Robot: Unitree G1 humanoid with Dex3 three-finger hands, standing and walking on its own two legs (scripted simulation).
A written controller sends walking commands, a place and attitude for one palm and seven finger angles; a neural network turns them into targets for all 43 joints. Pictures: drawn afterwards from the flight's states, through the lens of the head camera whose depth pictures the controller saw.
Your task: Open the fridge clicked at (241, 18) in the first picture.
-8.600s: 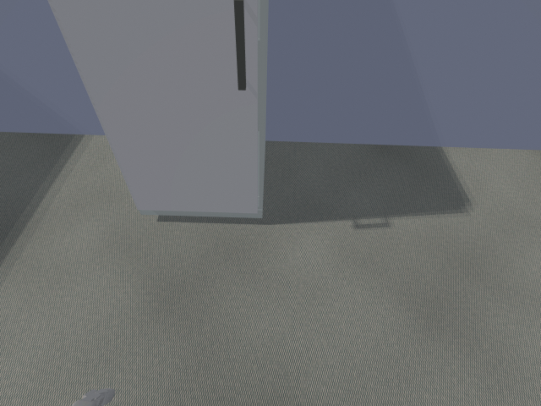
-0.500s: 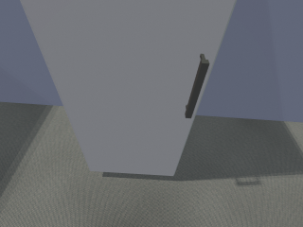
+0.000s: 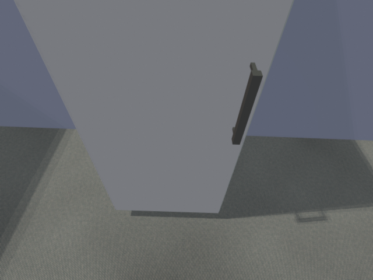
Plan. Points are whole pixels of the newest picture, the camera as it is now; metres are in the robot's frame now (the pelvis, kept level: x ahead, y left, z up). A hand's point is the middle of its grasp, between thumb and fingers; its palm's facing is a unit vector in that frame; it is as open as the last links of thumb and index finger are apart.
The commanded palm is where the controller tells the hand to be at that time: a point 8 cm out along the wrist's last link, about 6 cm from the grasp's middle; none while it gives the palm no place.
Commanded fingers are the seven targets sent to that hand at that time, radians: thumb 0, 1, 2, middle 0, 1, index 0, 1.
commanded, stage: look again from close up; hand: right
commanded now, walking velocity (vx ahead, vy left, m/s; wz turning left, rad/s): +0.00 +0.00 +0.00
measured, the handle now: (243, 107) +0.53 -0.12 +0.08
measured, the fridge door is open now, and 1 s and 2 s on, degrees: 0 0 0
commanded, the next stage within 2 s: raise the hand to about handle height in 0.56 s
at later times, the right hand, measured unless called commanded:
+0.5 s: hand out of the picture +0.04 -0.19 -0.17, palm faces +0.01 +0.97 -0.24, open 7.4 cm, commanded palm none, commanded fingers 0.00 -0.90 -0.90 0.20 0.30 0.20 0.30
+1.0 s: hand (287, 271) +0.16 -0.19 -0.03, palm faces -0.04 +1.00 -0.02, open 8.2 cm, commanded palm +0.12 -0.26 -0.04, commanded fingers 0.00 -0.48 -0.72 0.23 0.57 0.23 0.57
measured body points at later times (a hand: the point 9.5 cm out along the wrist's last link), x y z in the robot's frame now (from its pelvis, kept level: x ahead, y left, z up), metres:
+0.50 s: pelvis +0.00 +0.01 +0.00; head +0.02 +0.01 +0.45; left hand +0.04 +0.25 -0.16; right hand +0.04 -0.24 -0.15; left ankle +0.01 +0.11 -0.74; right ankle -0.02 -0.12 -0.74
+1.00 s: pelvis -0.03 +0.00 -0.06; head +0.01 +0.00 +0.38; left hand +0.19 +0.25 -0.10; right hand +0.16 -0.24 -0.03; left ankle +0.01 +0.11 -0.74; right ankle -0.02 -0.12 -0.74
